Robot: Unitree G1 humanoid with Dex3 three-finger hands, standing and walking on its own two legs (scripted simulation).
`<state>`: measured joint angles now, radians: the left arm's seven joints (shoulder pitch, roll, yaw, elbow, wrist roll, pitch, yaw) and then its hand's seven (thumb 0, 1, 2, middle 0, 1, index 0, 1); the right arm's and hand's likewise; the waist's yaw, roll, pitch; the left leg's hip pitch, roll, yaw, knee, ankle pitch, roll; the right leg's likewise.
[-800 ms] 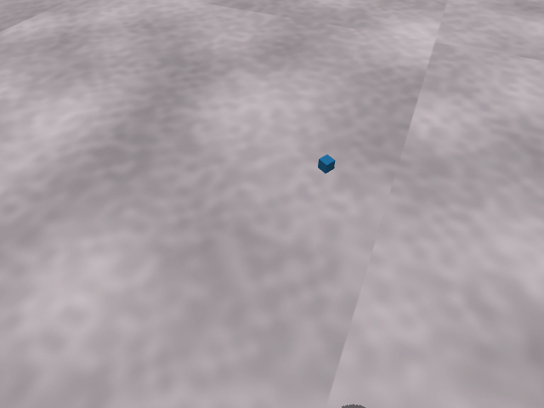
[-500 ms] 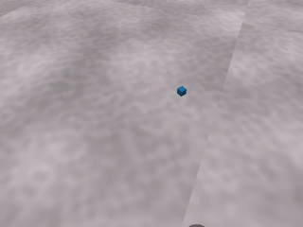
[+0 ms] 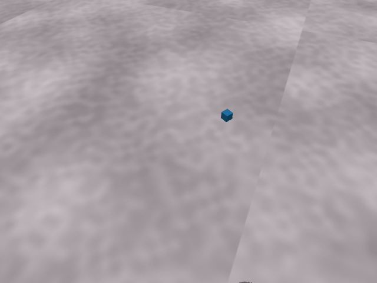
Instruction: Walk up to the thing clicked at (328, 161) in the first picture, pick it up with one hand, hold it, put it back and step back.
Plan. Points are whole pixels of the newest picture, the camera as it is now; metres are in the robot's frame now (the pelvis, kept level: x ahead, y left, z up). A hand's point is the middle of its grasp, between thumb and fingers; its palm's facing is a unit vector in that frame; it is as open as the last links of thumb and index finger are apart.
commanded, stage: stand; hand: left
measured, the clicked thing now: (226, 115) +1.36 -0.28 -0.75
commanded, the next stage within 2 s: walk up in 0.32 s
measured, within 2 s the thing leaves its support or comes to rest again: neither
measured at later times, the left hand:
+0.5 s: hand out of the picture +0.11 +0.25 -0.14, palm faces -0.17 -0.92 -0.36, open 7.4 cm
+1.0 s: hand (144, 216) +0.32 +0.14 -0.15, palm faces -0.37 -0.84 -0.38, open 7.4 cm
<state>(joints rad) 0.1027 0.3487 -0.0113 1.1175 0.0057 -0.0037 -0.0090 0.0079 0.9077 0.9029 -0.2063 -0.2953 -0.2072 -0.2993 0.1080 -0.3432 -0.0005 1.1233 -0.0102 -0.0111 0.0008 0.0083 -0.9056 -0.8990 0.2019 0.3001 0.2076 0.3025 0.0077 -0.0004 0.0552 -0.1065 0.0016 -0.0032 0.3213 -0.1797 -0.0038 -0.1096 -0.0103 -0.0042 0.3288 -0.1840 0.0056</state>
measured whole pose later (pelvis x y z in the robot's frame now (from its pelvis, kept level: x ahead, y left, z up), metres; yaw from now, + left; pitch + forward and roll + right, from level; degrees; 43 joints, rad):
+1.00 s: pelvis +0.21 -0.10 -0.02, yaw -25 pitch -2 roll -2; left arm 0.41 0.36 0.05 0.89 0.00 -0.09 -0.03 0.01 0.90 0.90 -0.21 -0.30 -0.21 -0.30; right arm 0.18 -0.44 -0.09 0.81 -0.05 0.01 0.11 0.01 -0.91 -0.90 0.20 0.30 0.21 0.30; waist 0.04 0.10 0.08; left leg -0.59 0.13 -0.05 0.78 -0.16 -0.02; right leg -0.09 0.03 0.06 0.46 -0.34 0.00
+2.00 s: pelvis +0.65 -0.10 -0.05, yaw -42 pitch -1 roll -3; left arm 0.42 0.47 0.06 0.85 0.03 -0.09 0.04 0.01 0.90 0.90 -0.21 -0.30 -0.22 -0.30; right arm 0.23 -0.50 -0.14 0.74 -0.06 0.05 0.11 0.01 -0.91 -0.90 0.20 0.30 0.20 0.30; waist 0.02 0.09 0.07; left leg -0.49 0.14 -0.02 0.82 -0.34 0.00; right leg -0.33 -0.09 0.05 0.75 -0.40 0.03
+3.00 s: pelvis +0.91 -0.04 -0.04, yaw -52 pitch -3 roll +0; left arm 0.21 0.45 0.07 0.92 0.01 0.05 -0.01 0.01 0.91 0.90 -0.21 -0.30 -0.21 -0.30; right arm 0.27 -0.35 -0.03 0.90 -0.03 -0.04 -0.01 0.01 -0.90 -0.90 0.20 0.30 0.21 0.30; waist 0.02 -0.09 0.10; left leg -0.36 0.07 -0.01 0.74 -0.33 -0.05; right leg -0.45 -0.03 0.05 1.01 -0.47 -0.03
